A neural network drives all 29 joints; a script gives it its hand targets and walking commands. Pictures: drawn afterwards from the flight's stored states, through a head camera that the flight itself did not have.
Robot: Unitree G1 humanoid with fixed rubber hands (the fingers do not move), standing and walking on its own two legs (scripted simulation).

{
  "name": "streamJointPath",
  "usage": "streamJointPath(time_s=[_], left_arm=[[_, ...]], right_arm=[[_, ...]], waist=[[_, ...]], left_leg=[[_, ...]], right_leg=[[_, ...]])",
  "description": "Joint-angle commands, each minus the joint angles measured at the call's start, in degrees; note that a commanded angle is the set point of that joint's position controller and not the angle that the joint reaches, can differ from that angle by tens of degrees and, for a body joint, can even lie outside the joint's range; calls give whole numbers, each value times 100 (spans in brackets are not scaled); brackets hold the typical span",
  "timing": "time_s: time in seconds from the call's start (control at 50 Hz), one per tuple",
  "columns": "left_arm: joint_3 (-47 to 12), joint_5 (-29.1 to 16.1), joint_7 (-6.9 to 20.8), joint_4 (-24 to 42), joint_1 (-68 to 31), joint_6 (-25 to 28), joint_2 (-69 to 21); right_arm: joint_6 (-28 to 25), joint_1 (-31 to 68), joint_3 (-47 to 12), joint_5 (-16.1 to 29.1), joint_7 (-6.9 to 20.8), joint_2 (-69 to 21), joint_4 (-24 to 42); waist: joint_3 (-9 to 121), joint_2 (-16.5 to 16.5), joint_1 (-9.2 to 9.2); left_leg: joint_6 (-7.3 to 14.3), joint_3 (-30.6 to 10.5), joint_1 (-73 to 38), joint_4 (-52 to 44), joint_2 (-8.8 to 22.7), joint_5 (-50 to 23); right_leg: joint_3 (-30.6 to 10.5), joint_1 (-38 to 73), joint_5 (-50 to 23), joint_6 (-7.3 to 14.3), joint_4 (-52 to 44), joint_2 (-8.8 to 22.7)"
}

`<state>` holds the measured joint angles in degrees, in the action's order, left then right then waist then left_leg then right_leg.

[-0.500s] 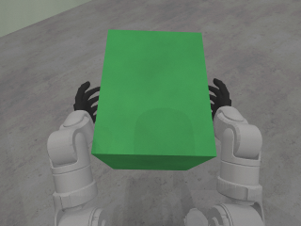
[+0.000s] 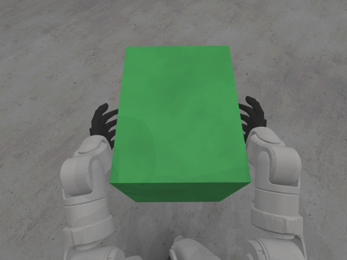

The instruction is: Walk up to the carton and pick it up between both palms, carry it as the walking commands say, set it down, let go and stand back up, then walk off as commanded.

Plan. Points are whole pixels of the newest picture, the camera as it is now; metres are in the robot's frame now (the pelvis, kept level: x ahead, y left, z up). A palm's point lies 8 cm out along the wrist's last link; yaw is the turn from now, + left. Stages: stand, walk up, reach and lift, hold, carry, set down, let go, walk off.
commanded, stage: carry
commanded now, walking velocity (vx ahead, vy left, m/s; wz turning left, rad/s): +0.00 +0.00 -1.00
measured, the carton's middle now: (177, 132) +0.39 +0.01 +0.02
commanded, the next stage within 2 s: none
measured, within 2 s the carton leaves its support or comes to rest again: neither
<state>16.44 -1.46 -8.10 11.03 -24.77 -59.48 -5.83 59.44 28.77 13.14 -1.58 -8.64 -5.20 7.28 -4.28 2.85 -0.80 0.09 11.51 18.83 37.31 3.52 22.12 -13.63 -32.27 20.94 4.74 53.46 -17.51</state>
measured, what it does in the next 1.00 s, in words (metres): steps to the right, turning right: right foot, then left foot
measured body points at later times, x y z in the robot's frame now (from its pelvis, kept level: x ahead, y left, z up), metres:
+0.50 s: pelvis +0.06 -0.23 -0.01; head +0.16 -0.30 +0.42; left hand +0.45 -0.25 +0.02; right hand +0.31 -0.54 +0.01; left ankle +0.10 -0.12 -0.68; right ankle +0.11 -0.28 -0.72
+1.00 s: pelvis +0.05 -0.48 -0.02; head +0.08 -0.55 +0.42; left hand +0.39 -0.66 +0.05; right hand +0.13 -0.85 +0.03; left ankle +0.12 -0.29 -0.70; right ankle -0.03 -0.61 -0.72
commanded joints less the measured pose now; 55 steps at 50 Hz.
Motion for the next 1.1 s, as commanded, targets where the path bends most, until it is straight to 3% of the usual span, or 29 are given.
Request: streamJointPath(time_s=[0.0, 0.1, 0.16, 0.18, 0.22, 0.24, 0.26, 0.28, 0.32, 0.38, 0.44, 0.5, 0.54, 0.58, 0.6, 0.62, 0.64, 0.66, 0.7, 0.72, 0.76, 0.78, 0.82, 0.84, 0.88, 0.92, 1.02, 1.06, 1.08], left_arm=[[-4289, -1245, 184, 934, -4201, -73, -3960], [-3778, -1012, 198, 6, -2937, -325, -3768], [-3657, -913, 121, -109, -3443, -414, -3446], [-3586, -907, 128, -210, -3447, -390, -3477], [-3495, -915, 148, -146, -3076, -427, -3380], [-3556, -949, 222, -1, -2622, -437, -3468], [-3724, -988, 255, 58, -2941, -383, -3655], [-3833, -1094, 286, 110, -3819, -263, -3885], [-3942, -1270, 362, 245, -4153, -86, -4306], [-4247, -1512, 529, 739, -4265, 316, -4925], [-4415, -1558, 518, 974, -4441, 613, -5104], [-4541, -1755, 170, 2857, -4594, 637, -4677], [-4514, -1518, 95, 2579, -4255, 461, -4414], [-4377, -1053, 44, 1943, -3461, 230, -3999], [-4478, -1069, -42, 2140, -3538, 150, -3909], [-4400, -1217, -182, 2763, -3427, 16, -3623], [-4398, -1226, -206, 2503, -3759, -82, -3404], [-4297, -900, -131, 1289, -3239, -211, -3214], [-4106, -963, -20, 1227, -3704, -166, -3197], [-4022, -937, -13, 950, -3802, -200, -3214], [-3859, -1053, 69, 436, -4259, -257, -3178], [-3677, -1053, 169, 84, -3411, -291, -3239], [-3293, -986, 319, -265, -1498, -369, -3385], [-3155, -1015, 381, -287, -1433, -284, -3457], [-3149, -1080, 442, -398, -1918, -297, -3563], [-3334, -1051, 404, -512, -2686, -255, -3639], [-4386, -1233, 378, 1466, -4225, 381, -4584], [-4728, -1273, 305, 1879, -4671, 406, -4735], [-4845, -1232, 275, 2014, -4627, 409, -4781]], right_arm=[[-127, 3241, -3431, 1040, 146, -4040, 873], [176, 2962, -3606, 956, -27, -3797, 663], [282, 2936, -3356, 985, 1, -3658, -91], [254, 3201, -3355, 1077, 25, -3667, -27], [348, 2115, -3417, 941, 125, -3991, -516], [372, 1662, -3479, 948, 217, -4151, -553], [303, 1731, -3471, 984, 308, -4377, -615], [166, 2445, -3446, 1046, 357, -4625, -683], [-49, 3160, -3569, 1289, 362, -4980, -369], [-471, 3963, -4085, 1634, 350, -5400, 964], [-732, 4602, -4397, 1872, 291, -5577, 1532], [-667, 4060, -4330, 2147, 101, -5496, 2449], [-509, 3428, -4172, 1964, 106, -5342, 1907], [-273, 1921, -3853, 1543, 149, -5065, 678], [-198, 1644, -3663, 1490, 140, -4928, 588], [-66, 1581, -3464, 1550, 6, -4537, 1196], [19, 1852, -3189, 1317, -12, -4166, 989], [110, 1474, -2996, 905, 65, -3830, -32], [36, 2313, -3190, 944, 92, -3779, 276], [26, 2594, -3188, 861, 68, -3698, 245], [10, 3932, -3543, 876, -85, -3496, 646], [120, 3348, -3718, 831, -125, -3545, 722], [305, 1883, -4026, 668, -153, -3794, 944], [253, 2218, -4115, 815, -117, -3850, 1192], [178, 2579, -3913, 870, -135, -3934, 998], [36, 3205, -3577, 1009, -35, -3935, 626], [-517, 3505, -4029, 1767, 352, -5264, 1368], [-648, 3157, -3902, 1775, 395, -5312, 1320], [-676, 3124, -3893, 1741, 428, -5255, 1355]], waist=[[2630, -614, -33], [2154, -281, 1], [2401, -1608, -105], [2655, -1297, -207], [2582, 927, 22], [2636, 785, -56], [2762, 210, -107], [3010, -104, -85], [3598, 309, -39], [4676, 1296, -25], [5119, 1194, -53], [5159, 310, -43], [4893, -141, -47], [4607, -350, 122], [4510, -2007, 241], [4322, -3647, 204], [3898, -3436, 210], [3386, -2786, 116], [2642, -2827, -17], [2448, -2452, -144], [2482, -1090, -236], [2438, 738, -188], [2522, 4099, -16], [2822, 4270, -39], [3023, 2666, -114], [3200, 1874, -88], [4238, -453, 117], [4487, -2514, 302], [4215, -3637, 258]], left_leg=[[654, 3, -3619, -314, 2712, -4639], [197, 690, -2478, 51, 2429, -4396], [-124, 1066, -2078, 1243, 2289, -4471], [-310, 889, -1692, 2174, 1905, -3725], [-893, 310, 965, 3971, 295, 2693], [-997, -396, 1684, 4143, 6, 3251], [-1011, -780, 1742, 4078, 14, 3084], [-987, -990, 1537, 3749, 117, 2628], [-808, -1193, 1515, 2957, 215, 1791], [-623, -1152, 1259, 2149, 52, 1226], [-467, -1223, 792, 1516, -129, 758], [-345, -950, 227, 960, -153, 330], [-292, -623, -420, 547, -69, 109], [38, -464, -2046, -458, 692, 143], [521, -945, -2817, -889, 1727, -1089], [918, -1583, -3362, -14, 2761, -4658], [1004, -1432, -4087, 207, 3059, -6461], [804, -1021, -4604, 47, 2859, -6725], [426, -825, -4565, 195, 3572, -5795], [226, -232, -3965, 397, 3210, -5432], [37, 368, -2575, 1580, 2198, -5552], [-152, 435, -1634, 2308, 1529, -4529], [-785, -81, 982, 3076, 193, 2564], [-915, -539, 1013, 2779, -76, 3160], [-981, -248, 540, 1563, -358, 2791], [-974, -669, 613, 1095, -340, 2262], [-369, -700, -802, 83, 413, 127], [128, -799, -2939, 143, 1550, -5055], [470, -1084, -3954, 454, 2324, -7611]], right_leg=[[574, -1910, 753, -489, 1050, 1615], [1501, -606, 642, -269, -275, 1289], [1591, 363, 364, -53, -908, 1103], [1037, 997, -295, 96, -1597, 975], [-2537, 2736, -7521, 753, -1733, 2273], [-3111, 3218, -8855, 747, -1753, 2289], [-3356, 3152, -8338, 797, -1892, 2369], [-2873, 3266, -7332, 691, -1839, 2139], [-2136, 3871, -6881, 364, -1597, 1838], [-2413, 4550, -6079, 137, -2137, 1779], [-2666, 4433, -6027, 197, -2379, 1761], [-2198, 4207, -6916, -761, -2336, 1517], [-1707, 3692, -7526, -1393, -2302, 1331], [-1071, 2190, -7800, -2529, -1589, 1131], [-1017, 1098, -3837, -2328, 528, 1048], [-1380, -69, 1845, -1359, 2098, 1292], [-1041, -1407, 2519, -782, 2435, 1575], [-504, -2121, 2269, -564, 2327, 1621], [-620, -2866, 2292, -651, 1083, 2154], [-352, -2068, 1649, -499, 38, 2068], [39, 82, 625, -158, -1232, 1033], [35, 1059, -2200, -132, -1595, 584], [-1869, 3287, -9534, 239, -873, 1320], [-2313, 3255, -10453, 252, -885, 1533], [-1848, 2989, -8784, 14, -1429, 1502], [-2245, 3062, -7737, 154, -1454, 1535], [-1832, 2450, -5573, 101, -889, 1609], [-547, 499, -2505, -202, 311, 1218], [-128, -936, 1024, -300, 977, 1073]])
